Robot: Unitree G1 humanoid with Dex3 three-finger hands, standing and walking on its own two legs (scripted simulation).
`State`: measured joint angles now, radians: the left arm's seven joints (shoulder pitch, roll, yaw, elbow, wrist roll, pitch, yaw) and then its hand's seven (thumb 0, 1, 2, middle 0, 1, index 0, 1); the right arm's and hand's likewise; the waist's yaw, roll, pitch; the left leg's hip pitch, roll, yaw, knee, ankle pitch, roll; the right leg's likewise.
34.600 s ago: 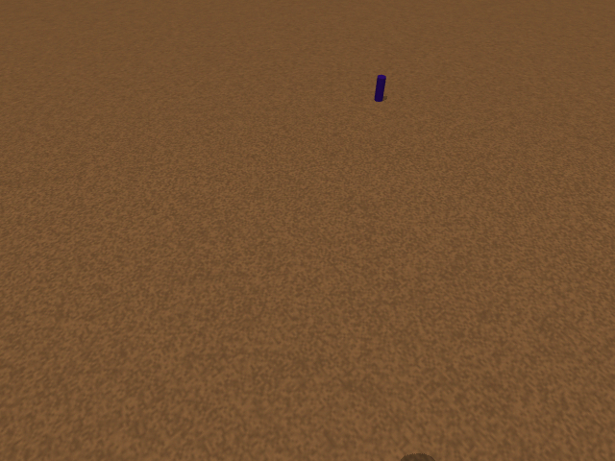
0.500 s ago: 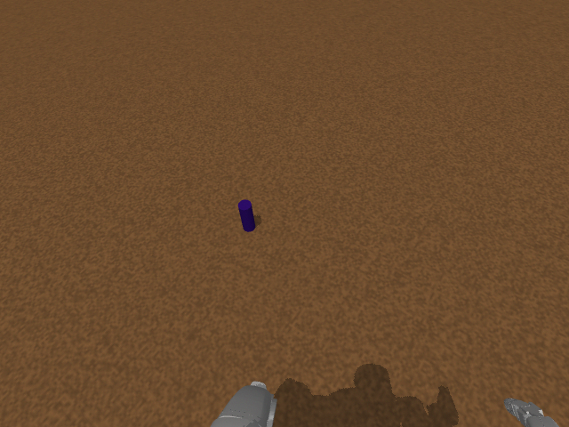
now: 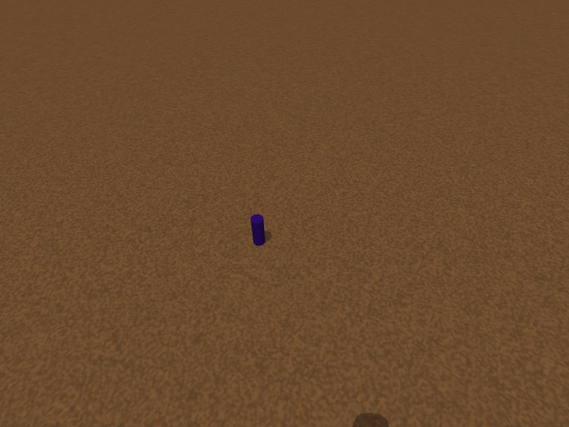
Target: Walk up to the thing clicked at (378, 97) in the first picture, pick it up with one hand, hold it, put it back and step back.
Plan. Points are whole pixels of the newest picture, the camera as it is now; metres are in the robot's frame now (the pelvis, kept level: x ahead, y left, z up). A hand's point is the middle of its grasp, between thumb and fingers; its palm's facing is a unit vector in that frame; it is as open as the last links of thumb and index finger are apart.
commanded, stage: step back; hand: left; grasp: from the side
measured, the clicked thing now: (258, 230) +1.02 +0.17 -0.69
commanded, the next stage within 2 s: stand in 0.60 s
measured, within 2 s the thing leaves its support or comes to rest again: neither
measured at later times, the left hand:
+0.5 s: hand out of the picture +0.13 +0.28 -0.14, palm faces +0.00 -0.93 -0.36, open 7.4 cm
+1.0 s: hand out of the picture +0.12 +0.26 -0.13, palm faces -0.03 -0.94 -0.34, open 7.4 cm
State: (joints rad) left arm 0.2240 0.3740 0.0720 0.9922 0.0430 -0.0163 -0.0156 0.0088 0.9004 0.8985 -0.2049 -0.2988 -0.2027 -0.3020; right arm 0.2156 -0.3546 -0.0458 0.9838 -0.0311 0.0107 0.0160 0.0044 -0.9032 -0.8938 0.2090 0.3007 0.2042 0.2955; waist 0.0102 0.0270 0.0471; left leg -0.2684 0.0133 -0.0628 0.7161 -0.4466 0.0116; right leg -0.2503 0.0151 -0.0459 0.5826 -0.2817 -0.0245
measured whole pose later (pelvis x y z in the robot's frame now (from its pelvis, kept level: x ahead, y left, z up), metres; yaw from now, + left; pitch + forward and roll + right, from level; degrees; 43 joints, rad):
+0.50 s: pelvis +0.04 +0.02 +0.01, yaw +0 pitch -2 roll +0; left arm 0.11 0.37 0.03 1.05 0.01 -0.02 0.00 0.01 0.90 0.90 -0.20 -0.30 -0.20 -0.30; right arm 0.07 -0.32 -0.03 1.05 -0.01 -0.02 0.00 0.00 -0.90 -0.89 0.21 0.30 0.20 0.30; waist 0.01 0.00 0.08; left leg -0.22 0.03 0.02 0.55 -0.29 -0.01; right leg -0.18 -0.02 0.00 0.53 -0.31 0.02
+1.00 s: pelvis +0.03 +0.01 +0.02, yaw +0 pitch -3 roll +0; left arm 0.07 0.35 0.00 1.13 0.01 -0.01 -0.01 0.01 0.90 0.90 -0.21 -0.30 -0.20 -0.30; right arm 0.07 -0.35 -0.02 1.15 -0.01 -0.01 0.01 0.00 -0.91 -0.89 0.21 0.30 0.20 0.29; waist -0.01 0.00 0.07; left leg -0.11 0.03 0.02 0.33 -0.16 -0.02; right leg -0.09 -0.01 0.00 0.33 -0.19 0.01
